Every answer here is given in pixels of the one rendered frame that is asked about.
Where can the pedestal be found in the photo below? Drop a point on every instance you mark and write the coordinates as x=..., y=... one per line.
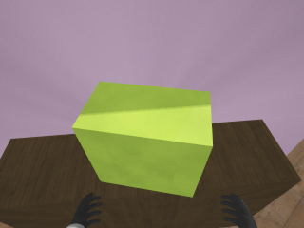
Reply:
x=44, y=179

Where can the right robot hand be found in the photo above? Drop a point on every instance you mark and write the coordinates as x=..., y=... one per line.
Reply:
x=244, y=219

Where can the left robot hand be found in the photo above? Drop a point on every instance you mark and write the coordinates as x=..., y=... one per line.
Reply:
x=81, y=215

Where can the carton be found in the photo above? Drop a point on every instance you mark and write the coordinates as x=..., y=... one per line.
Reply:
x=148, y=137

